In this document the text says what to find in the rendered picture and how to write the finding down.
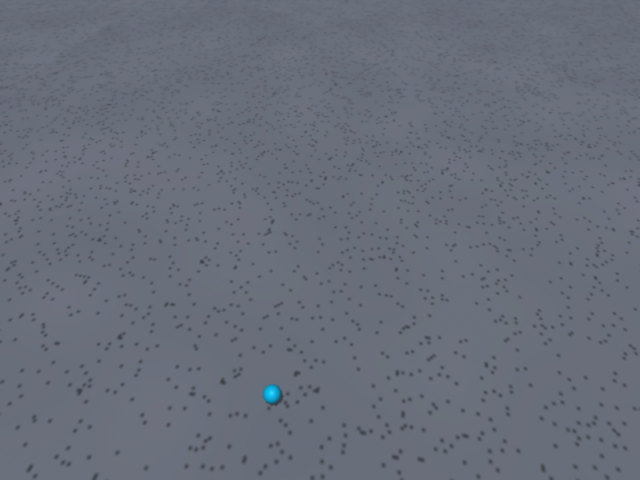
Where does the ball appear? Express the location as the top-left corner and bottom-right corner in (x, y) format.
(263, 384), (281, 404)

